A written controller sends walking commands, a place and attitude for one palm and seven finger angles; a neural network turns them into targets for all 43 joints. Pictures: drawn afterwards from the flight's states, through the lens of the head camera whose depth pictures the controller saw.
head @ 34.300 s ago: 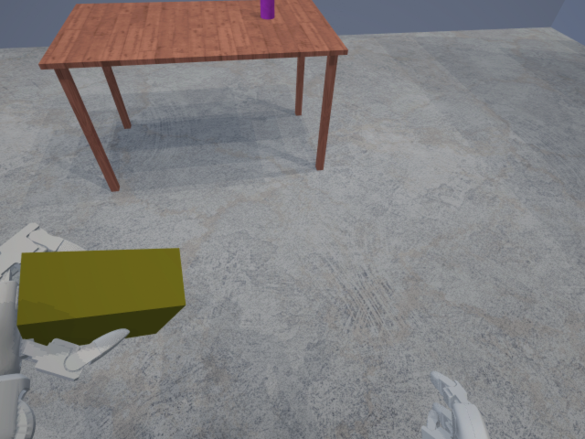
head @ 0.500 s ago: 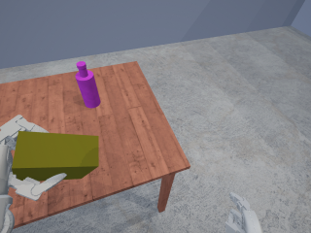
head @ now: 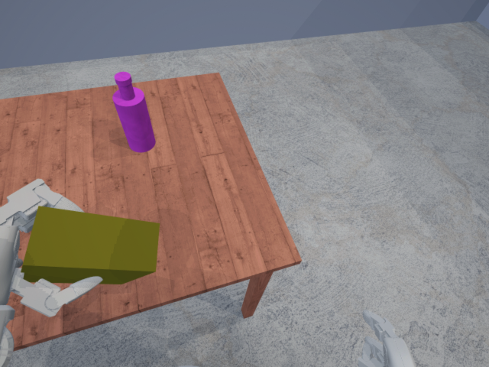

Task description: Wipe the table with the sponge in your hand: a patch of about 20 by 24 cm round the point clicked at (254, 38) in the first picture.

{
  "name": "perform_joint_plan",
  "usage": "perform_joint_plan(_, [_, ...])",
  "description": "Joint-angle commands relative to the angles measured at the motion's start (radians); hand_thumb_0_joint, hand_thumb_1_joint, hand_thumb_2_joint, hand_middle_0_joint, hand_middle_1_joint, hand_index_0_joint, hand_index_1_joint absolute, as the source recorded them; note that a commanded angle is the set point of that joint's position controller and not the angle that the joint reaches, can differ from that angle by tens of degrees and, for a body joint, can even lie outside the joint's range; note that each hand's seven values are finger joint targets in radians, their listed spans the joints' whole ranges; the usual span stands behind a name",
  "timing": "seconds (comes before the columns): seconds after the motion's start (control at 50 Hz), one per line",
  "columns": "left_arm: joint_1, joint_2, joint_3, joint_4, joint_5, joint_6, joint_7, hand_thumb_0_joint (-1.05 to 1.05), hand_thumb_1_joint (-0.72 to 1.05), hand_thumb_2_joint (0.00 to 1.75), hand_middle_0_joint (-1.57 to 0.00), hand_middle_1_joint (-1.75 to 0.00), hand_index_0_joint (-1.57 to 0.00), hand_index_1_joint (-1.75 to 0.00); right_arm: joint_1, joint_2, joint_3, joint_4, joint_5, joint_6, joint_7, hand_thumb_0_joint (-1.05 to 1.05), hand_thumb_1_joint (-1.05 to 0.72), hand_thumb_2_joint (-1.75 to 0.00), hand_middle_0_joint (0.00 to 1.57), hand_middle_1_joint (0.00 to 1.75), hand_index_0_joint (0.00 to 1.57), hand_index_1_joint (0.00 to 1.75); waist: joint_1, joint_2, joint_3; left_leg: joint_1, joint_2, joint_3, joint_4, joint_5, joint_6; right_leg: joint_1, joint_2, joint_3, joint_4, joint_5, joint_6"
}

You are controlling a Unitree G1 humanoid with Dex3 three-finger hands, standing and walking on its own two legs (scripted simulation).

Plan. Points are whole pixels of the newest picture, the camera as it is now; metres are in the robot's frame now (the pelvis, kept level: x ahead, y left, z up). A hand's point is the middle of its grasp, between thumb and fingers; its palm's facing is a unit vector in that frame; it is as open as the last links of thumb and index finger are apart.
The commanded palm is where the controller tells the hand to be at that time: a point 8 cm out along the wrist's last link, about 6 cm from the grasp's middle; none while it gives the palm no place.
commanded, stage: come to a stop and stand still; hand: left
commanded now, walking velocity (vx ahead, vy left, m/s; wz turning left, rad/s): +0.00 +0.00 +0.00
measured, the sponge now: (106, 254) +0.23 +0.21 +0.09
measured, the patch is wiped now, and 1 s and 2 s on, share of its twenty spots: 0.00 0.00 0.00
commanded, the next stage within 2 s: look again from close up in 0.88 s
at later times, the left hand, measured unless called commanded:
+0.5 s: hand (34, 257) +0.21 +0.27 +0.13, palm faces +0.33 -0.86 -0.40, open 10.2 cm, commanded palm +0.14 +0.30 +0.18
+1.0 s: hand (34, 274) +0.19 +0.25 +0.14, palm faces +0.27 -0.87 -0.40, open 10.2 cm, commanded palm +0.13 +0.30 +0.18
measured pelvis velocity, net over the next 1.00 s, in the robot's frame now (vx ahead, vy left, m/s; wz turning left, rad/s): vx -0.04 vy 0.02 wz -0.01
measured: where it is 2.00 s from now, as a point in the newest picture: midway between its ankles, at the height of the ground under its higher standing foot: outside the picture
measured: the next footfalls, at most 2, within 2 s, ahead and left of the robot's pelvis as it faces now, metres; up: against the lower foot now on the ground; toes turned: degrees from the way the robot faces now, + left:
none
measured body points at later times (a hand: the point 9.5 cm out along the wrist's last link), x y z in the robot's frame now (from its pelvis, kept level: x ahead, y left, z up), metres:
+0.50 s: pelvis -0.02 +0.02 +0.00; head +0.02 +0.05 +0.45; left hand +0.18 +0.31 +0.16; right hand +0.16 -0.20 -0.07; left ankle +0.01 +0.10 -0.74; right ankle -0.04 -0.13 -0.74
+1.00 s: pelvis -0.04 +0.02 +0.00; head +0.00 +0.05 +0.45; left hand +0.17 +0.30 +0.16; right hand +0.13 -0.21 -0.07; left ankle +0.01 +0.10 -0.74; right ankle -0.04 -0.13 -0.74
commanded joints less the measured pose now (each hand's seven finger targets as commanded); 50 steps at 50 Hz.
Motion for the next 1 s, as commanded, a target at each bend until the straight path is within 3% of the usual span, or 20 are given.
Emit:
perform_joint_plan(0.0, [-0.151,0.231,0.207,-0.349,-0.021,-0.068,0.06,0.0,0.1,1.3,-1.2,-1.6,-1.2,-1.6,-0.078,-0.119,-0.052,-0.152,0.006,-0.052,-0.003,0.0,-0.9,-0.9,0.2,0.3,0.2,0.3,0.005,0.179,-0.286,0.181,0.081,-0.076,-0.016,0.38,0.003,0.085,-0.088,0.035,-0.024,0.427,-0.043])
perform_joint_plan(0.08, [-0.013,0.226,0.206,-0.417,-0.021,-0.061,0.07,0.0,0.1,1.3,-1.2,-1.6,-1.2,-1.6,-0.068,-0.138,-0.061,-0.157,0.008,-0.07,0.018,0.0,-0.9,-0.9,0.2,0.3,0.2,0.3,0.017,0.238,-0.358,0.276,0.083,-0.082,0.02,0.58,0.009,0.064,-0.07,0.022,0.028,0.487,-0.042])
perform_joint_plan(0.1, [0.004,0.169,0.173,-0.437,-0.021,-0.064,0.066,0.0,0.1,1.3,-1.2,-1.6,-1.2,-1.6,-0.059,-0.123,-0.058,-0.159,0.001,-0.064,0.02,0.0,-0.9,-0.9,0.2,0.3,0.2,0.3,0.009,0.203,-0.347,0.284,0.093,-0.083,0.024,0.616,0.007,0.057,-0.073,0.002,0.025,0.489,-0.039])
perform_joint_plan(0.18, [0.05,0.197,0.233,-0.277,-0.021,-0.033,0.063,0.0,0.1,1.3,-1.2,-1.6,-1.2,-1.6,-0.065,-0.143,-0.072,-0.163,0.007,-0.035,0.011,0.0,-0.9,-0.9,0.2,0.3,0.2,0.3,0.0,0.109,-0.29,0.26,0.112,-0.098,-0.018,0.518,-0.001,0.014,-0.063,0.018,0.006,0.417,-0.031])
perform_joint_plan(0.2, [0.023,0.114,0.17,-0.264,-0.022,-0.033,0.05,0.0,0.1,1.3,-1.2,-1.6,-1.2,-1.6,-0.052,-0.126,-0.063,-0.172,0.002,-0.019,0.009,0.0,-0.9,-0.9,0.2,0.3,0.2,0.3,-0.011,0.081,-0.247,0.225,0.119,-0.094,-0.028,0.495,-0.007,0.016,-0.065,-0.001,-0.017,0.404,-0.028])
perform_joint_plan(0.26, [-0.048,0.145,0.191,-0.181,-0.028,-0.012,0.038,0.0,0.1,1.3,-1.2,-1.6,-1.2,-1.6,-0.057,-0.124,-0.062,-0.191,0.014,0.005,-0.006,0.0,-0.9,-0.9,0.2,0.3,0.2,0.3,-0.017,0.028,-0.195,0.176,0.125,-0.095,-0.057,0.371,-0.011,0.021,-0.074,0.013,-0.062,0.371,-0.023])
perform_joint_plan(0.28, [-0.045,0.18,0.22,-0.154,-0.025,-0.001,0.04,0.0,0.1,1.3,-1.2,-1.6,-1.2,-1.6,-0.072,-0.136,-0.067,-0.19,0.016,0.008,-0.009,0.0,-0.9,-0.9,0.2,0.3,0.2,0.3,-0.013,0.037,-0.206,0.193,0.121,-0.096,-0.073,0.324,-0.009,0.007,-0.065,0.033,-0.063,0.334,-0.024])
perform_joint_plan(0.3, [-0.063,0.095,0.141,-0.177,-0.024,-0.007,0.028,0.0,0.1,1.3,-1.2,-1.6,-1.2,-1.6,-0.064,-0.115,-0.052,-0.201,0.012,0.016,-0.009,0.0,-0.9,-0.9,0.2,0.3,0.2,0.3,-0.018,0.03,-0.185,0.176,0.123,-0.092,-0.075,0.318,-0.007,0.017,-0.065,0.006,-0.072,0.341,-0.023])
perform_joint_plan(0.38, [-0.129,0.16,0.145,-0.304,-0.017,-0.006,0.032,0.0,0.1,1.3,-1.2,-1.6,-1.2,-1.6,-0.104,-0.128,-0.048,-0.224,0.013,0.006,-0.012,0.0,-0.9,-0.9,0.2,0.3,0.2,0.3,-0.01,0.134,-0.23,0.195,0.114,-0.092,-0.099,0.213,-0.005,0.038,-0.066,0.033,-0.08,0.279,-0.032])
perform_joint_plan(0.4, [-0.128,0.089,0.081,-0.328,-0.014,-0.012,0.027,0.0,0.1,1.3,-1.2,-1.6,-1.2,-1.6,-0.106,-0.108,-0.035,-0.23,0.006,0.004,-0.01,0.0,-0.9,-0.9,0.2,0.3,0.2,0.3,-0.011,0.137,-0.214,0.172,0.114,-0.091,-0.107,0.19,-0.005,0.042,-0.067,0.014,-0.088,0.268,-0.033])
perform_joint_plan(0.46, [-0.121,0.126,0.095,-0.393,-0.009,-0.011,0.034,0.0,0.1,1.3,-1.2,-1.6,-1.2,-1.6,-0.097,-0.109,-0.034,-0.241,0.009,-0.013,-0.009,0.0,-0.9,-0.9,0.2,0.3,0.2,0.3,-0.011,0.182,-0.204,0.14,0.114,-0.1,-0.122,0.11,-0.01,0.059,-0.068,0.018,-0.093,0.222,-0.037])
perform_joint_plan(0.48, [-0.1,0.2,0.161,-0.382,-0.008,-0.01,0.043,0.0,0.1,1.3,-1.2,-1.6,-1.2,-1.6,-0.099,-0.123,-0.04,-0.232,0.008,-0.014,-0.012,0.0,-0.9,-0.9,0.2,0.3,0.2,0.3,-0.001,0.206,-0.216,0.131,0.114,-0.108,-0.133,0.069,-0.012,0.063,-0.061,0.023,-0.088,0.191,-0.036])
perform_joint_plan(0.5, [-0.1,0.123,0.11,-0.392,-0.008,-0.015,0.04,0.0,0.1,1.3,-1.2,-1.6,-1.2,-1.6,-0.093,-0.102,-0.031,-0.235,0.003,-0.013,-0.011,0.0,-0.9,-0.9,0.2,0.3,0.2,0.3,-0.006,0.191,-0.199,0.106,0.114,-0.106,-0.139,0.054,-0.013,0.066,-0.06,0.009,-0.092,0.19,-0.037])
perform_joint_plan(0.58, [-0.05,0.214,0.208,-0.318,-0.015,-0.013,0.048,0.0,0.1,1.3,-1.2,-1.6,-1.2,-1.6,-0.073,-0.122,-0.044,-0.225,0.009,-0.016,-0.02,0.0,-0.9,-0.9,0.2,0.3,0.2,0.3,-0.004,0.187,-0.196,0.113,0.119,-0.122,-0.146,0.02,-0.023,0.041,-0.059,0.021,-0.097,0.148,-0.038])
perform_joint_plan(0.6, [-0.064,0.135,0.152,-0.32,-0.021,-0.018,0.041,0.0,0.1,1.3,-1.2,-1.6,-1.2,-1.6,-0.07,-0.102,-0.037,-0.229,0.006,-0.012,-0.02,0.0,-0.9,-0.9,0.2,0.3,0.2,0.3,-0.013,0.171,-0.183,0.098,0.121,-0.121,-0.154,0.005,-0.024,0.037,-0.06,0.01,-0.102,0.14,-0.037])
perform_joint_plan(0.68, [-0.039,0.157,0.176,-0.229,-0.023,-0.017,0.036,0.0,0.1,1.3,-1.2,-1.6,-1.2,-1.6,-0.07,-0.124,-0.046,-0.219,0.013,-0.017,-0.025,0.0,-0.9,-0.9,0.2,0.3,0.2,0.3,-0.014,0.117,-0.156,0.117,0.125,-0.131,-0.162,-0.066,-0.017,-0.018,-0.059,0.028,-0.133,0.082,-0.035])
perform_joint_plan(0.7, [-0.052,0.097,0.123,-0.229,-0.024,-0.018,0.028,0.0,0.1,1.3,-1.2,-1.6,-1.2,-1.6,-0.068,-0.111,-0.042,-0.226,0.014,-0.016,-0.023,0.0,-0.9,-0.9,0.2,0.3,0.2,0.3,-0.022,0.093,-0.145,0.108,0.126,-0.127,-0.168,-0.087,-0.013,-0.022,-0.061,0.025,-0.138,0.075,-0.033])
perform_joint_plan(0.76, [-0.082,0.092,0.104,-0.247,-0.021,-0.022,0.019,0.0,0.1,1.3,-1.2,-1.6,-1.2,-1.6,-0.071,-0.12,-0.046,-0.228,0.016,-0.027,-0.023,0.0,-0.9,-0.9,0.2,0.3,0.2,0.3,-0.025,0.066,-0.147,0.118,0.125,-0.126,-0.161,-0.1,-0.005,-0.035,-0.064,0.039,-0.147,0.067,-0.033])
perform_joint_plan(0.9, [-0.103,0.109,0.106,-0.318,-0.009,-0.027,0.031,0.0,0.1,1.3,-1.2,-1.6,-1.2,-1.6,-0.083,-0.108,-0.044,-0.23,0.014,-0.038,-0.025,0.0,-0.9,-0.9,0.2,0.3,0.2,0.3,-0.019,0.135,-0.16,0.093,0.127,-0.133,-0.182,-0.119,-0.001,0.004,-0.057,0.035,-0.119,0.079,-0.034])
perform_joint_plan(0.98, [-0.066,0.184,0.178,-0.325,-0.014,-0.026,0.04,0.0,0.1,1.3,-1.2,-1.6,-1.2,-1.6,-0.071,-0.12,-0.051,-0.223,0.013,-0.045,-0.029,0.0,-0.9,-0.9,0.2,0.3,0.2,0.3,-0.012,0.176,-0.182,0.106,0.124,-0.13,-0.165,-0.054,-0.006,0.022,-0.058,0.04,-0.113,0.114,-0.037])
